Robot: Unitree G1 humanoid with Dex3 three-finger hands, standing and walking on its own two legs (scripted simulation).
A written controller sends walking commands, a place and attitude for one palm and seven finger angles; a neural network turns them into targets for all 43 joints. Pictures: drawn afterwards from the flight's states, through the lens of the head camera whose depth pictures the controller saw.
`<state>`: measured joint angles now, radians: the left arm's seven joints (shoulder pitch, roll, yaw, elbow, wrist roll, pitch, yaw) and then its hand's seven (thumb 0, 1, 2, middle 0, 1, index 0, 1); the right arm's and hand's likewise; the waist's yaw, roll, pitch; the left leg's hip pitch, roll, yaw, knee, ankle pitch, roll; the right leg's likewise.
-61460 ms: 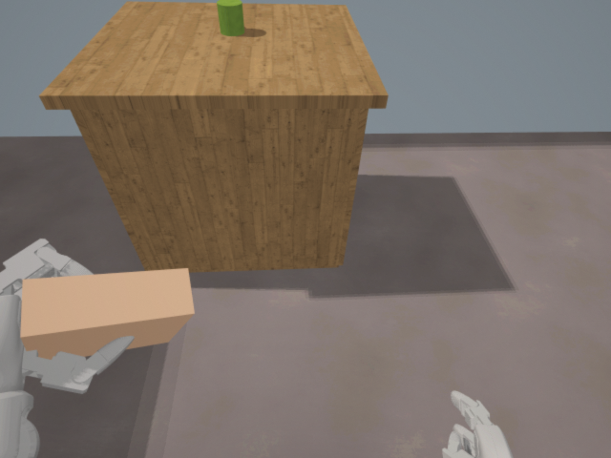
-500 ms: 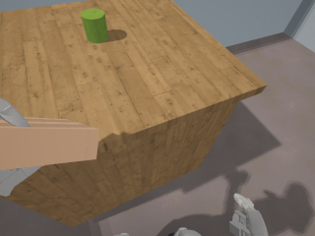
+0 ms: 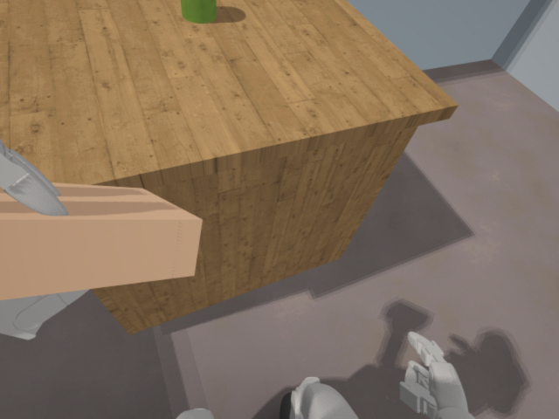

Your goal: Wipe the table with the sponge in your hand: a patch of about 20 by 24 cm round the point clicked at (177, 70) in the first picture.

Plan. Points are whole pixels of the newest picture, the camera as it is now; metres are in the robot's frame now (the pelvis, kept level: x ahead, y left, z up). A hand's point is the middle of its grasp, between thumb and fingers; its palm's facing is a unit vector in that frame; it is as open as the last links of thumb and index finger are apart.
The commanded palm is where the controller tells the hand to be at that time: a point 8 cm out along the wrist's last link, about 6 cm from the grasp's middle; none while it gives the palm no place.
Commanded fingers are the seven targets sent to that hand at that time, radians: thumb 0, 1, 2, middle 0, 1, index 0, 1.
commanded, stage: stop stepping back and stand still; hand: left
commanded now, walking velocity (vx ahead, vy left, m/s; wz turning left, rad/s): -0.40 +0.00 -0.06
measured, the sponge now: (115, 227) +0.24 +0.17 +0.21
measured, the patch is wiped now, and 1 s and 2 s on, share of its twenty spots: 1.00 1.00 1.00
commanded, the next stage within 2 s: none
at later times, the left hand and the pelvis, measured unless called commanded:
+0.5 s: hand out of the picture +0.06 +0.20 +0.28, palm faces +0.38 -0.86 -0.35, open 9.0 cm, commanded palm +0.03 +0.25 +0.30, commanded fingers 0.00 0.10 1.30 -1.20 -1.60 -1.20 -1.60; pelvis -0.16 -0.01 -0.01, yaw -7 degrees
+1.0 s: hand out of the picture -0.02 +0.17 +0.29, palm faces +0.44 -0.84 -0.33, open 9.0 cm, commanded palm -0.06 +0.22 +0.30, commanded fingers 0.00 0.10 1.30 -1.20 -1.60 -1.20 -1.60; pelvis -0.24 -0.04 +0.01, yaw -5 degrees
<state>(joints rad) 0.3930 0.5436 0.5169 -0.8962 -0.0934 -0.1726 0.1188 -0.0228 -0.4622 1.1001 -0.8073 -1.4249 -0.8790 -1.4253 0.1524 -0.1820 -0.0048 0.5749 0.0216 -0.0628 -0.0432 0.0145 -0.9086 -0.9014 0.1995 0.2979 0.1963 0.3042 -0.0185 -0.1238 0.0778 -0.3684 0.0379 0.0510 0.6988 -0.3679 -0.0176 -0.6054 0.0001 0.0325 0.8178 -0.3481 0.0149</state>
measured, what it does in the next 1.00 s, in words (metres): walks backwards: right foot, then left foot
